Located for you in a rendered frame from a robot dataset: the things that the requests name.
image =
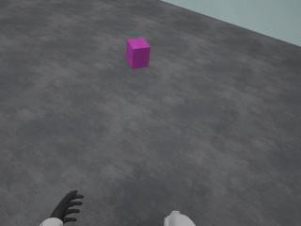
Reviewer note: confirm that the robot left hand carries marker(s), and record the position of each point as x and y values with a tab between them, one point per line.
62	209

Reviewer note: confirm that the robot right thigh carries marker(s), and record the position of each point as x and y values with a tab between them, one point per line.
178	220

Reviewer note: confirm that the robot right shin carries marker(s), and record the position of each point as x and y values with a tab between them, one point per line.
175	212

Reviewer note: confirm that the carton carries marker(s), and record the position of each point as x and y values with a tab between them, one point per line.
137	53

